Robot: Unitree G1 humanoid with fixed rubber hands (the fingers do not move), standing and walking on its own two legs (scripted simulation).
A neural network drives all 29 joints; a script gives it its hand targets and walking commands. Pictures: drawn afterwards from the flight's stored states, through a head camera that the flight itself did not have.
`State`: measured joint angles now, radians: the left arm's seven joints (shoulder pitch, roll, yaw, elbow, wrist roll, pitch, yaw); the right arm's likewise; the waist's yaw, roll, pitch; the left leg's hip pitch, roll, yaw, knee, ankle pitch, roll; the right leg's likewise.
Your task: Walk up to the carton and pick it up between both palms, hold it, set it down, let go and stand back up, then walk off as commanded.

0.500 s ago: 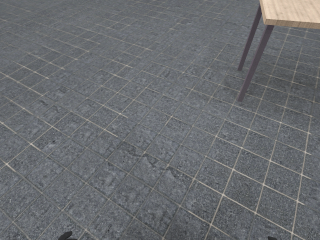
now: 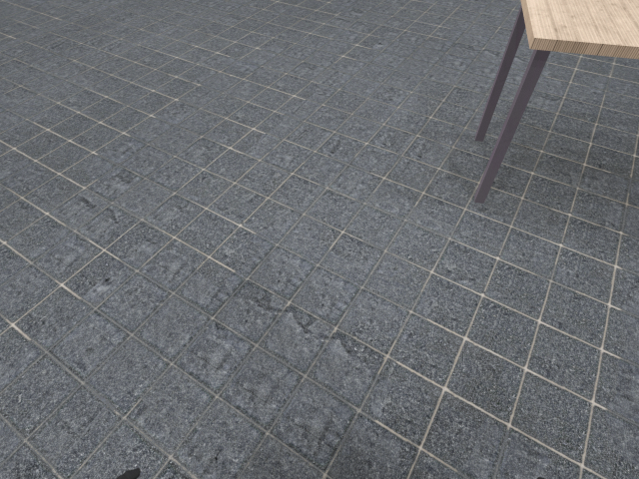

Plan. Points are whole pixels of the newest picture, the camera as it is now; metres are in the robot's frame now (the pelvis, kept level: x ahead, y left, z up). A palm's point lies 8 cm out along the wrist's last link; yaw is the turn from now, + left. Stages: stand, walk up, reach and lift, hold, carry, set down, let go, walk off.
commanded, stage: stand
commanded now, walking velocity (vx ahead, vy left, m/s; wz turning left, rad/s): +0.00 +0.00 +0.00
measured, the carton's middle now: out of the picture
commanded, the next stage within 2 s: walk up in 0.30 s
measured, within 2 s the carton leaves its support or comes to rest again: neither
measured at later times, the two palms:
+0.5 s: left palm out of the picture +0.09 +0.30 -0.12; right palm out of the picture +0.09 -0.29 -0.12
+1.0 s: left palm (242, 381) +0.26 +0.14 -0.11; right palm out of the picture +0.06 -0.51 -0.12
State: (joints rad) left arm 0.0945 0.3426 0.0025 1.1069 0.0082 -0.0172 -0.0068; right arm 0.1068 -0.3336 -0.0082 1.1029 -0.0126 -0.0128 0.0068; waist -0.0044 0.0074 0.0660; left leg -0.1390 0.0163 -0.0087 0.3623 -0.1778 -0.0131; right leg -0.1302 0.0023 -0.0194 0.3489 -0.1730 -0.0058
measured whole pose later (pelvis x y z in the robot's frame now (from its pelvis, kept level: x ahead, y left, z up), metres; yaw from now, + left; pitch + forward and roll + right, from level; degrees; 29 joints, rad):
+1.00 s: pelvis +0.09 -0.15 -0.03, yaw -11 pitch -2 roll +0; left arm 0.17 0.40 0.11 0.80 0.04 0.03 -0.13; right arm 0.28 -0.49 -0.08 0.95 -0.01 -0.06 -0.04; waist 0.00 0.02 0.07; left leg -0.40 0.12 0.04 1.12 -0.49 0.04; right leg -0.34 0.02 -0.01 0.67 -0.30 -0.04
